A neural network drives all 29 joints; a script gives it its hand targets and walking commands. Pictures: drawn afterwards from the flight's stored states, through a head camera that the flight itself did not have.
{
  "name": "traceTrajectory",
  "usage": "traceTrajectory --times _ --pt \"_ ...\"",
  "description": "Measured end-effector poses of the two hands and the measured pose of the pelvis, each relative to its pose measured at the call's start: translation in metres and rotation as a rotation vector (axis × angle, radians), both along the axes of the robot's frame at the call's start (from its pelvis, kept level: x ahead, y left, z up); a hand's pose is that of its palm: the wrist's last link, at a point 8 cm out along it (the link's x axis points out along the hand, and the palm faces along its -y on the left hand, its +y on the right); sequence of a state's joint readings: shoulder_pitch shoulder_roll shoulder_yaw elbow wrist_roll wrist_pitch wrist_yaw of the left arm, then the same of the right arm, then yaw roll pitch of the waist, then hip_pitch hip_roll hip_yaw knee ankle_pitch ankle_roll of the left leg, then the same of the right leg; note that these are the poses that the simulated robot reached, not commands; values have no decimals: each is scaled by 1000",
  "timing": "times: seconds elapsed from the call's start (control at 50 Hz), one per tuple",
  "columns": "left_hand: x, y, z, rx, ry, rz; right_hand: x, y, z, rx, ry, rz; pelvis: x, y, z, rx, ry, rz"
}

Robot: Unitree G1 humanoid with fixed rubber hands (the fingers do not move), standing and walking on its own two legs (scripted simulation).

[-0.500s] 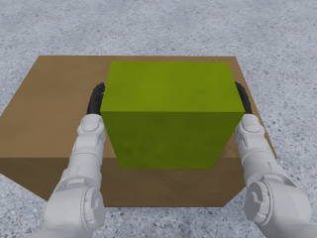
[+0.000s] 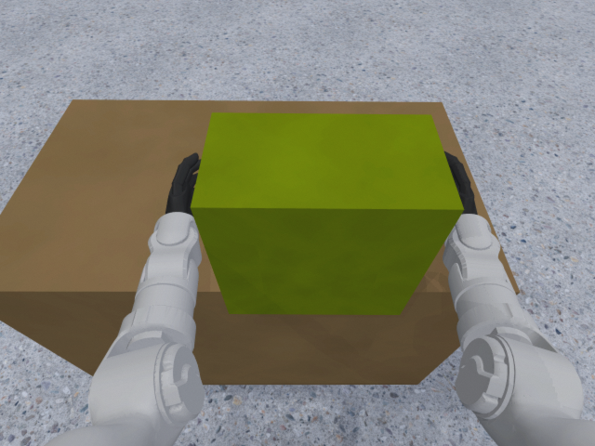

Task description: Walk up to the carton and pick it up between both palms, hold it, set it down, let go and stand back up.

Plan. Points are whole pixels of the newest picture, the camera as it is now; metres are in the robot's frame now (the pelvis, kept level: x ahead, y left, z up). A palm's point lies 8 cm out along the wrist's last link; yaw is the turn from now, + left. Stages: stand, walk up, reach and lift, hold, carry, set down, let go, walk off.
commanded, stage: set down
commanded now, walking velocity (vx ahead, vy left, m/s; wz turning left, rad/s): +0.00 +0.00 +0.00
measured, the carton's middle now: (317, 226) +0.42 +0.02 +0.03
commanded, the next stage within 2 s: none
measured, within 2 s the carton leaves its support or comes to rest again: neither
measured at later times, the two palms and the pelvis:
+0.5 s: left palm (183, 210) +0.40 +0.21 +0.07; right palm (457, 210) +0.42 -0.17 +0.08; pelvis +0.00 +0.00 +0.00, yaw +1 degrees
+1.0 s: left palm (184, 208) +0.40 +0.21 +0.07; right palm (457, 210) +0.42 -0.17 +0.08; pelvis +0.01 +0.00 +0.00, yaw -1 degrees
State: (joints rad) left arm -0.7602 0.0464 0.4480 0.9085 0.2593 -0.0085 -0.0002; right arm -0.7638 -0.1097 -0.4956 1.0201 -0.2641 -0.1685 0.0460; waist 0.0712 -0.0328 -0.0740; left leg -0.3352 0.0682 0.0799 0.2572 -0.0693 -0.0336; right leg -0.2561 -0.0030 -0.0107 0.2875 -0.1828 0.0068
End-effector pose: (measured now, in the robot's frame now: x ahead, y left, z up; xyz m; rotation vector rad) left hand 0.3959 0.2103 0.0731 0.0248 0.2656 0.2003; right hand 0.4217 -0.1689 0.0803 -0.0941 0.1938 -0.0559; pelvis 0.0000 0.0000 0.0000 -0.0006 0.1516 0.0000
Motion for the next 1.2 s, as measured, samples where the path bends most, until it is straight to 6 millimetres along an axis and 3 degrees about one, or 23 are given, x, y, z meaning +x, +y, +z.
traceTrajectory --times 0.94,1.2 --pt "3 0 -2 -2 -12 -6 0 -1 -1 -14 -8 -3 5 -3 0 9 -31 3" --pt "18 8 -20 -11 30 -6 13 -10 -19 20 95 6 -4 0 -14 -22 163 -23"
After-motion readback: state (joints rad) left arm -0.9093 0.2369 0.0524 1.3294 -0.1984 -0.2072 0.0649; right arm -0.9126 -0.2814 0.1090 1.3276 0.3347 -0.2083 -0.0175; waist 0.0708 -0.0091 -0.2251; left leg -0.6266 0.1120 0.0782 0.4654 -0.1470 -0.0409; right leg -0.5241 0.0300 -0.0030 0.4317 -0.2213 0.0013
